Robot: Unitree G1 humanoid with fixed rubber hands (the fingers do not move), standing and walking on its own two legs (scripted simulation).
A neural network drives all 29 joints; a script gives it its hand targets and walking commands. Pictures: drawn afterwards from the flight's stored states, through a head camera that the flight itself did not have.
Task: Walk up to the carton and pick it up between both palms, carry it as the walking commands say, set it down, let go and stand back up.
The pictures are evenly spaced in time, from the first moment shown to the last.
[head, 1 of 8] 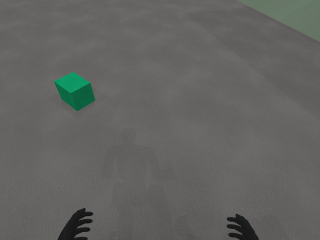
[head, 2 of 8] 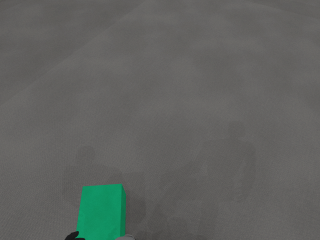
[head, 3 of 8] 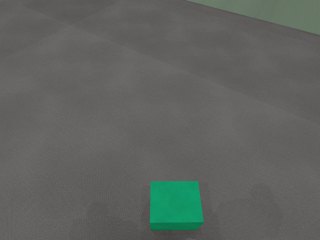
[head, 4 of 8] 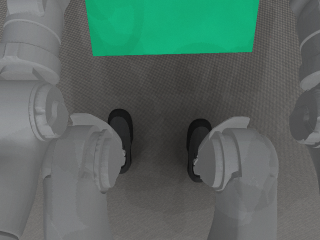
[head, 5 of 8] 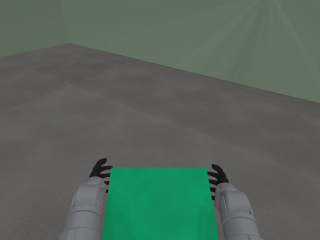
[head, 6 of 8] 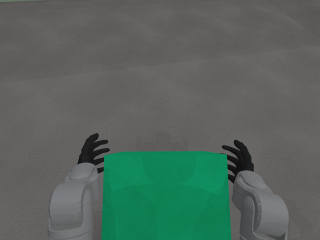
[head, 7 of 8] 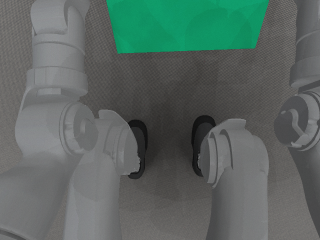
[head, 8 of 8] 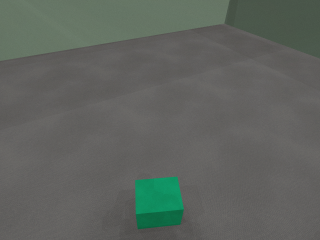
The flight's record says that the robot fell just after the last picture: no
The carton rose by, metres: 0.68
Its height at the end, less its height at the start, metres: +0.00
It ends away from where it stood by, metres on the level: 0.85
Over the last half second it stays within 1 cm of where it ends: yes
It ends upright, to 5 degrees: yes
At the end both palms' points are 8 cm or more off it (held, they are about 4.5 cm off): yes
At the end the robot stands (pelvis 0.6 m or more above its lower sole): yes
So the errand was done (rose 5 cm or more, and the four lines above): yes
